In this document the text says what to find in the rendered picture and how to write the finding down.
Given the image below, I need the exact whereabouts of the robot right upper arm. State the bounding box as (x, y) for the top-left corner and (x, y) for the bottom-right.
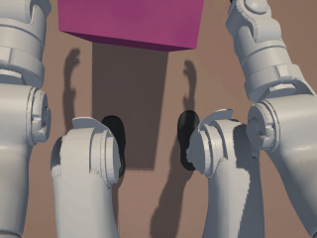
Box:
(246, 93), (317, 238)

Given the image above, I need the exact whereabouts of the carton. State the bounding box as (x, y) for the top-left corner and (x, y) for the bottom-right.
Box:
(57, 0), (204, 53)

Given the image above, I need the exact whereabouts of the robot right foot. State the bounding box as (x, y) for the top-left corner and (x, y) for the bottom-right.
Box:
(177, 110), (200, 171)

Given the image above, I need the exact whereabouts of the left robot thigh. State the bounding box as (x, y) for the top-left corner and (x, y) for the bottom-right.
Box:
(53, 127), (120, 238)

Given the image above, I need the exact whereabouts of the robot right forearm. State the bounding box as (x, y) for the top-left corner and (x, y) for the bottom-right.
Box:
(225, 0), (317, 102)

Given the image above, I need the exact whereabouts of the robot left upper arm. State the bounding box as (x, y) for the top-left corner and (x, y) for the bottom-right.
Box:
(0, 83), (52, 238)

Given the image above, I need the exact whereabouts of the robot left forearm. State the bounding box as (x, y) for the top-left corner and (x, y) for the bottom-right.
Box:
(0, 0), (52, 89)

